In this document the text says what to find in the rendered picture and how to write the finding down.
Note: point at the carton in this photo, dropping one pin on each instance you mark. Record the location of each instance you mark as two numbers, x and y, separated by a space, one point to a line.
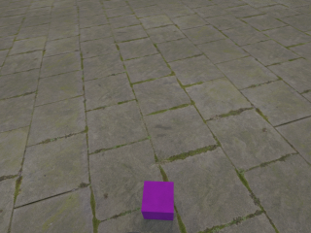
158 200

